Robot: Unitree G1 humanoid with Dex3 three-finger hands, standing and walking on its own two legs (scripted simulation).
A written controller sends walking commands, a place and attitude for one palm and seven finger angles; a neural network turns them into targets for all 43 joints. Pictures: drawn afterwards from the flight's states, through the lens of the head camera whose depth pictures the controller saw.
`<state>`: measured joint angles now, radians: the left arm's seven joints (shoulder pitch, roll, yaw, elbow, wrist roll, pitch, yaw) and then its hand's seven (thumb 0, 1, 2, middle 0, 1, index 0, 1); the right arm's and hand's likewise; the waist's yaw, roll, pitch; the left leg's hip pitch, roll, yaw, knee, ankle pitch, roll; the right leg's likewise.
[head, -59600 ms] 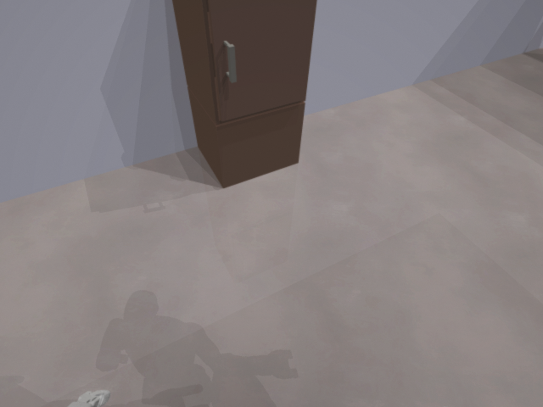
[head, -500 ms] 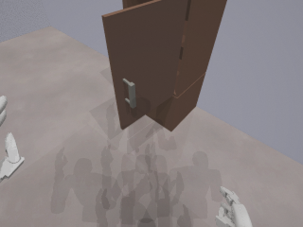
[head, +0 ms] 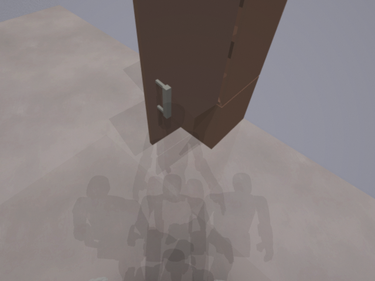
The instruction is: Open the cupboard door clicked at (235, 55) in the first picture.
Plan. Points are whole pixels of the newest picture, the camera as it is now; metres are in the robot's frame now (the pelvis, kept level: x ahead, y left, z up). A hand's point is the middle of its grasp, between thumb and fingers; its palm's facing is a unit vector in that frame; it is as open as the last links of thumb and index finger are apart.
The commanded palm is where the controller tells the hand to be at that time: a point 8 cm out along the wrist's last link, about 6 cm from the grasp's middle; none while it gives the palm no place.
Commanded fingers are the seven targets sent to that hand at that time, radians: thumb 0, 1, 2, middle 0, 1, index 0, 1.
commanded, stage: let the arm hang, fingers relaxed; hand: left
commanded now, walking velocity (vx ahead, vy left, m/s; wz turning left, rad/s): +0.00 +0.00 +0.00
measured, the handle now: (163, 99) +0.68 +0.11 -0.08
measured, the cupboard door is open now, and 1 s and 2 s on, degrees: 84 84 84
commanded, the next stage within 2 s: look to check the result in 0.74 s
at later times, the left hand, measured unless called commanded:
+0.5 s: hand out of the picture +0.06 +0.21 -0.15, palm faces +0.01 -0.96 -0.29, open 7.4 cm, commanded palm none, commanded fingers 0.00 0.90 0.90 -0.20 -0.30 -0.20 -0.30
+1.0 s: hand out of the picture +0.08 +0.20 -0.15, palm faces +0.01 -0.96 -0.27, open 7.4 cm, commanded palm none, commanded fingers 0.00 0.90 0.90 -0.20 -0.30 -0.20 -0.30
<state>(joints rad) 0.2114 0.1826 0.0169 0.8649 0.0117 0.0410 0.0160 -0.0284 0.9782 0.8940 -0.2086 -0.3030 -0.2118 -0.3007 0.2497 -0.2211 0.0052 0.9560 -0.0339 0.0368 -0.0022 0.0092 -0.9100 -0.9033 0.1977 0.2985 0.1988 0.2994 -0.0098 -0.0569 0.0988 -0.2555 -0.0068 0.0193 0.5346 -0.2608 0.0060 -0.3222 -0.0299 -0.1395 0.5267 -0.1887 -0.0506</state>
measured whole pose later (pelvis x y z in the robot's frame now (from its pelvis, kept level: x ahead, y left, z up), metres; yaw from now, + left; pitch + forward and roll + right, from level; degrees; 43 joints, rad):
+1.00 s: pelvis +0.05 -0.01 +0.01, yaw -1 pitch -2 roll +0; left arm 0.17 0.21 0.02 1.15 0.01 -0.01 0.02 0.00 0.90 0.90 -0.20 -0.30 -0.20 -0.30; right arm 0.22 -0.22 0.00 1.13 -0.02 0.01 -0.02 0.00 -0.91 -0.90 0.20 0.30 0.20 0.30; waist 0.00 0.03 0.07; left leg -0.08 0.02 0.03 0.34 -0.23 -0.01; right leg -0.16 0.01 -0.13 0.35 -0.17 -0.06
